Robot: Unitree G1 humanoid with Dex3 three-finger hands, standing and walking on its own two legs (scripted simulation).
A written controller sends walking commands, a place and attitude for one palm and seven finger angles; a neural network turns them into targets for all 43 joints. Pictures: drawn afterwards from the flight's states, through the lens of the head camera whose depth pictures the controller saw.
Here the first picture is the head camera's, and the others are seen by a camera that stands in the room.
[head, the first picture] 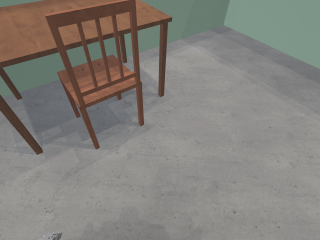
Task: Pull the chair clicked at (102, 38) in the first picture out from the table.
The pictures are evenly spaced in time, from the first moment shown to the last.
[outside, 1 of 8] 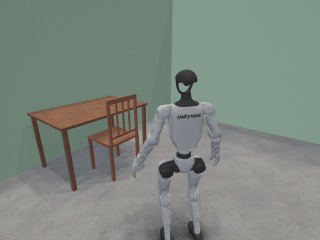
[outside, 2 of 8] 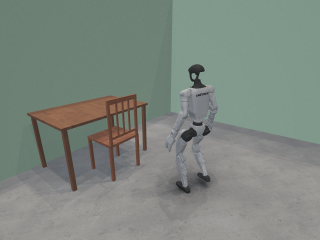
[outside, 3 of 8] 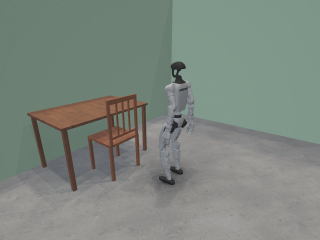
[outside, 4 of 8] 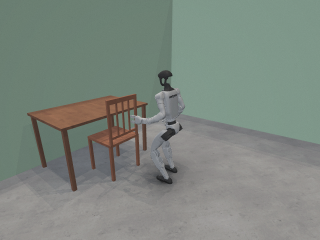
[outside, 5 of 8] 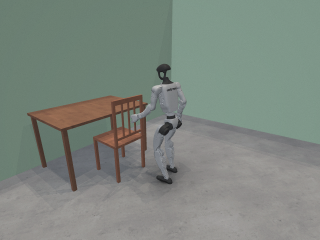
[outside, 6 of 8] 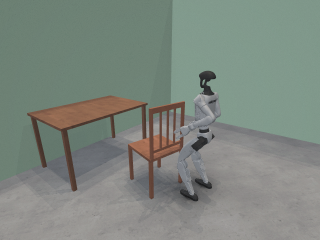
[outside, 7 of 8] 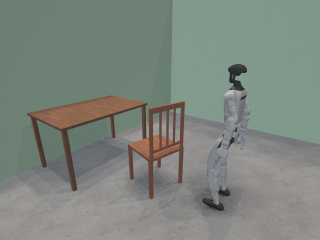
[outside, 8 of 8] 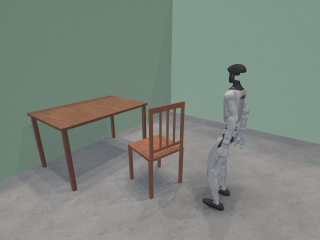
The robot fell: no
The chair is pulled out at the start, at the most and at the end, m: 0.00 0.58 0.58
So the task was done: yes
